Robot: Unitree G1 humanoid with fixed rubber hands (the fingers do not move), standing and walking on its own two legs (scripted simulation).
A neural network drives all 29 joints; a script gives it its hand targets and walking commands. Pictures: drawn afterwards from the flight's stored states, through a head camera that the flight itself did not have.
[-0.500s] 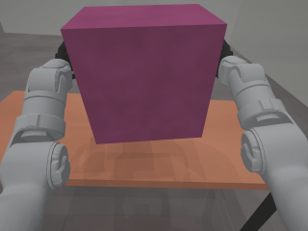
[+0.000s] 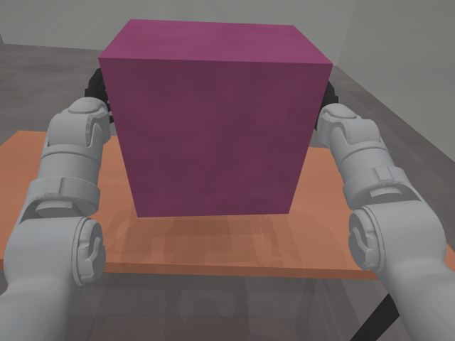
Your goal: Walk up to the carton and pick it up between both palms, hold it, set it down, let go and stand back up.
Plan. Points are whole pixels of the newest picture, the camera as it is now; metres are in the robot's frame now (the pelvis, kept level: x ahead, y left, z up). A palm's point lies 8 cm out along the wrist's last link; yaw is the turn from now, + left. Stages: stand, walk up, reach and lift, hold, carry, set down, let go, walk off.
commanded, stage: set down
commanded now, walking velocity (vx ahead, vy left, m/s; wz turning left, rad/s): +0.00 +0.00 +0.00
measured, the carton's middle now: (214, 122) +0.44 +0.03 +0.24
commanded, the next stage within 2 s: none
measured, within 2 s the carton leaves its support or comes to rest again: neither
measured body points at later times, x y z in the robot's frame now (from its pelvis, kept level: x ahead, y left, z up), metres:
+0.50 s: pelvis +0.01 +0.00 +0.00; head -0.04 +0.02 +0.45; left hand +0.42 +0.22 +0.22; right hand +0.43 -0.16 +0.23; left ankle +0.06 +0.12 -0.75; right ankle -0.01 -0.12 -0.75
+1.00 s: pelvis +0.02 -0.01 +0.00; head -0.02 +0.02 +0.45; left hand +0.44 +0.21 +0.18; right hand +0.45 -0.17 +0.20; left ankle +0.06 +0.12 -0.75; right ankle -0.01 -0.12 -0.75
